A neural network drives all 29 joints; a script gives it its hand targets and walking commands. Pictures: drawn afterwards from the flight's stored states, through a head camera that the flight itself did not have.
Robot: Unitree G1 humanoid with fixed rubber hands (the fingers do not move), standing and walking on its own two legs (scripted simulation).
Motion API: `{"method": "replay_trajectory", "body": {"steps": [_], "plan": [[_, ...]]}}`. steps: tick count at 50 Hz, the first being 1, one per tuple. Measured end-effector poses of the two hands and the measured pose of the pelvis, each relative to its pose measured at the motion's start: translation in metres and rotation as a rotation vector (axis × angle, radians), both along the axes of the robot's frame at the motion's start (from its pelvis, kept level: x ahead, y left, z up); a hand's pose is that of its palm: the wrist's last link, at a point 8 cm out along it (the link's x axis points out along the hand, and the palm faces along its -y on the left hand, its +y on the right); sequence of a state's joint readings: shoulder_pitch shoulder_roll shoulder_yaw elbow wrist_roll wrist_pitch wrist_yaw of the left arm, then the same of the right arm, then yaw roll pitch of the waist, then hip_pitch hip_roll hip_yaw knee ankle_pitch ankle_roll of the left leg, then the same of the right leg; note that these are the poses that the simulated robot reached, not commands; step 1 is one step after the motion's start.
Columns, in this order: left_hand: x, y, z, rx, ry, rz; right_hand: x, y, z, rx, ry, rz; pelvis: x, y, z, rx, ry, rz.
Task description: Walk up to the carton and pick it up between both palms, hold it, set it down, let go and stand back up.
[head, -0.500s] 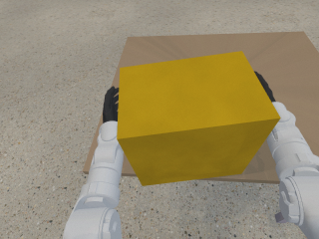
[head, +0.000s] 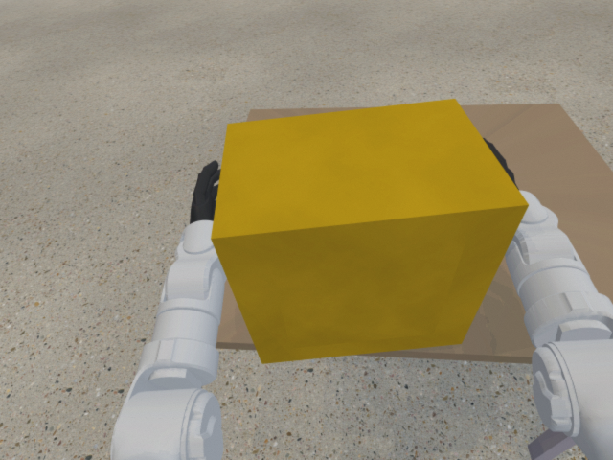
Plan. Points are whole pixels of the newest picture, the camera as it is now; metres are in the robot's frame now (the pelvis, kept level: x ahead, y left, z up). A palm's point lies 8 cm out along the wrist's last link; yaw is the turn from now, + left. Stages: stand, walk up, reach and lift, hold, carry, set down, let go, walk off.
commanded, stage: reach and lift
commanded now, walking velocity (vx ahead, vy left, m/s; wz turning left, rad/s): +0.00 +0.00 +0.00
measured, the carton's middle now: (351, 240) +0.38 +0.01 +0.11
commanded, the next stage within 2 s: hold in 1.82 s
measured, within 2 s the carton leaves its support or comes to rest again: neither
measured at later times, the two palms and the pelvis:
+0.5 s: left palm (195, 192) +0.37 +0.20 +0.19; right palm (512, 173) +0.41 -0.17 +0.20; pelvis +0.00 +0.01 +0.00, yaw +0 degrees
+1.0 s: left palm (180, 174) +0.37 +0.21 +0.22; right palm (518, 152) +0.40 -0.16 +0.23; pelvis -0.01 +0.01 +0.00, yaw +1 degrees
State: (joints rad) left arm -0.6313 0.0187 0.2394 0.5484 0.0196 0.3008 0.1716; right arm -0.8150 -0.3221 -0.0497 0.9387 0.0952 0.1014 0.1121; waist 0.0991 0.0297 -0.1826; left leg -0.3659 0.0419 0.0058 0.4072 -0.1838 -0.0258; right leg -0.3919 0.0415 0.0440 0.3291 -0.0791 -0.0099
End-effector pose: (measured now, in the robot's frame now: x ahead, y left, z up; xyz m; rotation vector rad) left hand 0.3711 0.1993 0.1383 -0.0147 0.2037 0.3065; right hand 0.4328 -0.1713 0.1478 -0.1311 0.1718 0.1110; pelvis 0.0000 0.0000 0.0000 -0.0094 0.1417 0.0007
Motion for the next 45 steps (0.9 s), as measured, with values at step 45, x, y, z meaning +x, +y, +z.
{"method": "replay_trajectory", "body": {"steps": [45], "plan": [[-0.003,0.01,0.074,-0.034,-0.001,-0.104,-0.034,0.008,0.082,0.071,-0.002,-0.149,-0.007,0.011,0.002,-0.006,-0.103,0.01]]}}
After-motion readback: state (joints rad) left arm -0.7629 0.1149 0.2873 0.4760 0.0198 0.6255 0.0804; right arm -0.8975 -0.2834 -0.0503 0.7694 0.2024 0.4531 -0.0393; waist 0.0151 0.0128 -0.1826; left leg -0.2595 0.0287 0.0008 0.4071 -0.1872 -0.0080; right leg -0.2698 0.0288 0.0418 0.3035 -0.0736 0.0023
